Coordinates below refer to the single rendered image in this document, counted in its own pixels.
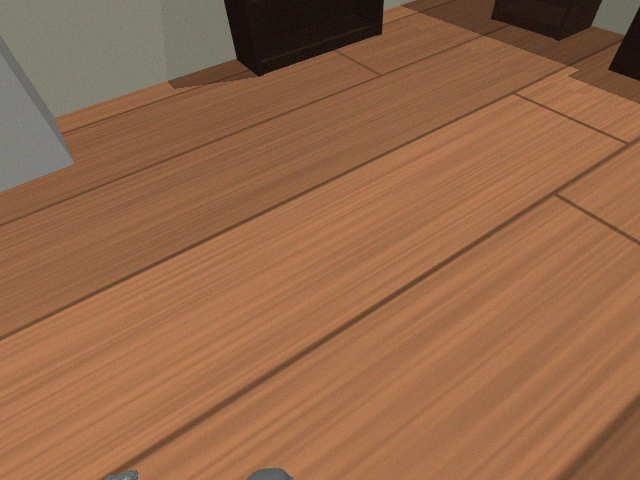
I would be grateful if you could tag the bookshelf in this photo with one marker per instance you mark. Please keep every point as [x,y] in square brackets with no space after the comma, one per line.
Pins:
[556,19]
[272,34]

